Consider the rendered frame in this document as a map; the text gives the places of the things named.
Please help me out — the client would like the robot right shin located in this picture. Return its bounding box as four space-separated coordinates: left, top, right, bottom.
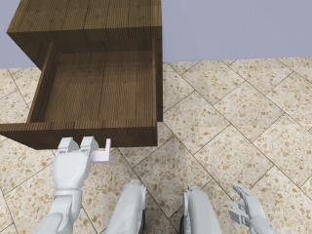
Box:
183 186 209 234

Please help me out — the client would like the left robot hand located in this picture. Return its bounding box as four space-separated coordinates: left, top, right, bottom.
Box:
52 136 99 190

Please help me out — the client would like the robot right thigh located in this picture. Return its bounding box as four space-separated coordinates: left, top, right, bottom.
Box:
182 189 222 234

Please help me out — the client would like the robot right forearm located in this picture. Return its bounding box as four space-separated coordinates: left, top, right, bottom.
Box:
249 217 279 234

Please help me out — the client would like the right robot hand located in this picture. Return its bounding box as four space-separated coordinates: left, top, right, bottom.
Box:
229 183 267 227

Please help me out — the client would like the cabinet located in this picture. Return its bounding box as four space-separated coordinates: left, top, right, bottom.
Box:
6 0 164 122

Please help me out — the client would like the robot left forearm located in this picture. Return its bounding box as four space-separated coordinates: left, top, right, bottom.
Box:
35 188 83 234

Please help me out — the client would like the drawer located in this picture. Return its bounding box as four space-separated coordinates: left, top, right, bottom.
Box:
0 38 158 150

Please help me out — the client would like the handle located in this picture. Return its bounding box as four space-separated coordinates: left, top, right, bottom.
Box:
56 138 112 164

